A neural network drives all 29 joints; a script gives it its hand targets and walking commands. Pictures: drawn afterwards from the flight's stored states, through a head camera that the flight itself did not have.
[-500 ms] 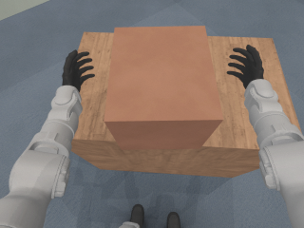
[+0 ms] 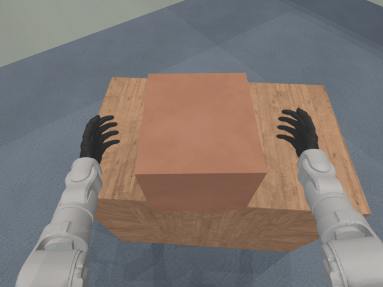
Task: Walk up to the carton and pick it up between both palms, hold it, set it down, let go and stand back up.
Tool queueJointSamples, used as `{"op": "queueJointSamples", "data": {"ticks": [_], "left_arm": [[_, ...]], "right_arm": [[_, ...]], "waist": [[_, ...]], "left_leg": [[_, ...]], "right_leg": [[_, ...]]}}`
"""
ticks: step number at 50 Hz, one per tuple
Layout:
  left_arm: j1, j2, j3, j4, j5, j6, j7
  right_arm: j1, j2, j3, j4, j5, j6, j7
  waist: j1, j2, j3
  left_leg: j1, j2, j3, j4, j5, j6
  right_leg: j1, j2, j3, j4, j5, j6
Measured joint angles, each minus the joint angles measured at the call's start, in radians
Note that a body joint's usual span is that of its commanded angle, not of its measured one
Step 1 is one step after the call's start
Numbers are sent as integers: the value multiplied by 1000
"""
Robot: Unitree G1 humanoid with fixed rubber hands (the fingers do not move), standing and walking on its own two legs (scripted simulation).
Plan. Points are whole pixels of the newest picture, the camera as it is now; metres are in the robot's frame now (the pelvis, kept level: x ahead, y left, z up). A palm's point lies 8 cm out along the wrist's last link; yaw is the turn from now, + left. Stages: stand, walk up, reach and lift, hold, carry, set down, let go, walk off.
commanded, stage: set down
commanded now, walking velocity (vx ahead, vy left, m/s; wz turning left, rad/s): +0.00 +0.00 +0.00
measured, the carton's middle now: (197, 143) +0.47 +0.02 -0.04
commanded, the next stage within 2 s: none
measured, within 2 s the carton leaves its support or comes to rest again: neither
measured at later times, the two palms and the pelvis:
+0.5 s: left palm (85, 204) +0.27 +0.25 +0.00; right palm (306, 200) +0.30 -0.21 +0.00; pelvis -0.02 -0.01 +0.00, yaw +1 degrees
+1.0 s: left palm (97, 230) +0.23 +0.23 -0.06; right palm (317, 245) +0.23 -0.23 -0.04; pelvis -0.01 +0.00 -0.01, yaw -2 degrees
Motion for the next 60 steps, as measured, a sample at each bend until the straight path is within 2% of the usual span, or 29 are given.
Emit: {"op": "queueJointSamples", "data": {"ticks": [9, 21, 27, 30, 33, 40, 43, 52, 60], "left_arm": [[140, -3, 12, -33, 24, -44, -15], [239, 1, -38, -16, -2, -146, 12], [286, -5, -84, 32, -32, -235, 36], [266, 10, -176, 116, -112, -257, 87], [260, 9, -227, 128, -146, -283, 120], [320, -59, -117, 75, -15, -331, 97], [367, -74, -84, 43, 18, -339, 92], [520, -46, -113, -50, -3, -367, 102], [590, -40, -130, -70, -16, -394, 85]], "right_arm": [[166, 45, 18, -86, -12, -33, -18], [296, 98, 20, -116, -44, -87, -11], [351, 113, 5, -89, -64, -142, 17], [330, 106, -4, -20, -63, -139, 65], [322, 88, -5, -12, -53, -152, 87], [366, 69, 38, 9, -13, -282, 85], [422, 78, 46, -4, -11, -327, 88], [602, 84, 45, -94, -18, -404, 115], [669, 75, 62, -87, -13, -477, 121]], "waist": [[-15, -25, 47], [-18, -34, 97], [-28, -34, 105], [-36, -35, 67], [-45, -34, 38], [-49, -34, 46], [-48, -44, 73], [-43, -54, 128], [-38, -41, 145]], "left_leg": [[121, 3, -3, 0, -15, -10], [165, 2, -6, 56, -33, -13], [131, -3, -4, 99, -46, -9], [58, -8, 1, 153, -64, -9], [-7, -11, 6, 203, -84, -1], [-9, 1, 20, 231, -112, 0], [26, 3, 29, 221, -116, 0], [76, 0, 43, 245, -151, 0], [92, -1, 46, 302, -198, 0]], "right_leg": [[105, 4, -3, 34, -33, -11], [132, 4, -9, 129, -74, -15], [89, -2, -10, 194, -98, -11], [6, -7, -10, 267, -126, -6], [-61, -12, -8, 321, -148, 4], [-60, 1, 8, 326, -155, -3], [-28, 2, 18, 318, -157, -1], [11, 1, 33, 358, -197, -1], [23, 1, 37, 422, -246, -2]]}}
